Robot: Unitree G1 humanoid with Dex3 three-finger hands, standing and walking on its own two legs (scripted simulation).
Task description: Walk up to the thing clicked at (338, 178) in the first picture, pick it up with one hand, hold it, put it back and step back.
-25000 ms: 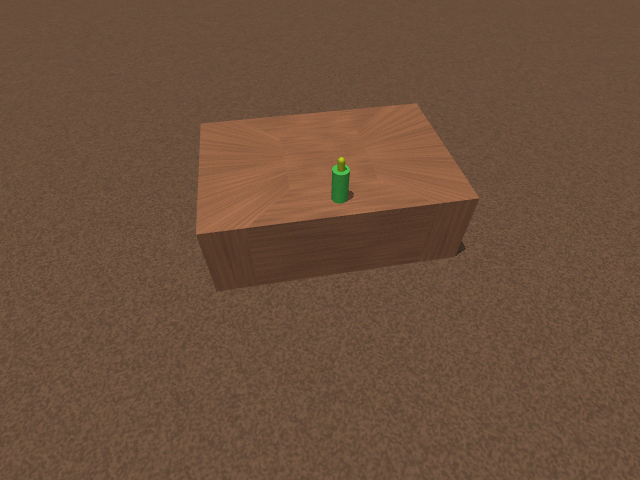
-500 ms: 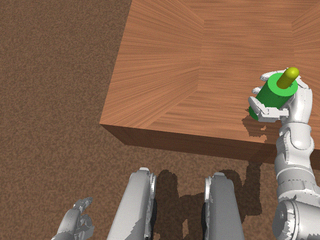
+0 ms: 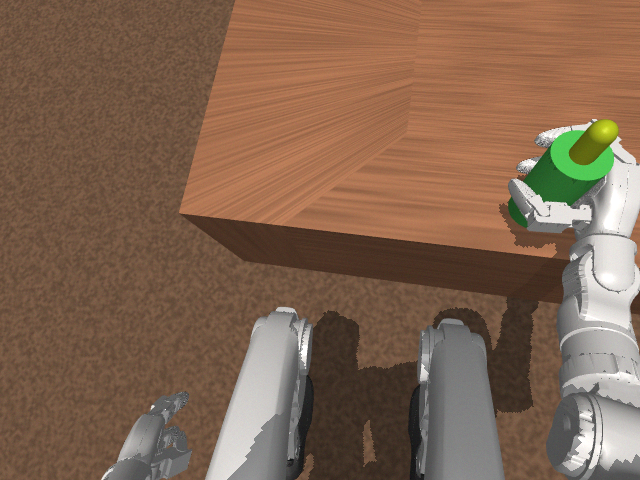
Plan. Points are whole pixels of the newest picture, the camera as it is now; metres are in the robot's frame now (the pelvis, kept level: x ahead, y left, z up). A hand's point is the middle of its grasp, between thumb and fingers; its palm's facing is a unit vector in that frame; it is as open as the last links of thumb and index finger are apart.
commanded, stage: lower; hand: right
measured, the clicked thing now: (563, 174) +0.46 -0.22 -0.01
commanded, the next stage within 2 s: loosen in 0.50 s
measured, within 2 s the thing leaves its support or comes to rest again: rests again in 0.38 s
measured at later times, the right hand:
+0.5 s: hand (541, 186) +0.47 -0.22 -0.06, palm faces +0.17 +0.98 -0.02, open 8.0 cm
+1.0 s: hand (549, 178) +0.47 -0.23 -0.05, palm faces +0.18 +0.98 -0.03, open 9.5 cm
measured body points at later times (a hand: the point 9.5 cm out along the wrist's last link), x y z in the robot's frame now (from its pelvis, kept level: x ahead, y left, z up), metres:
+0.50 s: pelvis -0.01 +0.00 -0.04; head +0.20 -0.02 +0.35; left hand +0.09 +0.28 -0.17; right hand +0.45 -0.27 -0.06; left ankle +0.07 +0.13 -0.42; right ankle +0.07 -0.14 -0.42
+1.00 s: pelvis -0.01 +0.01 -0.05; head +0.20 -0.02 +0.35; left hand +0.09 +0.29 -0.18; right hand +0.46 -0.28 -0.05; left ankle +0.07 +0.13 -0.42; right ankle +0.07 -0.14 -0.42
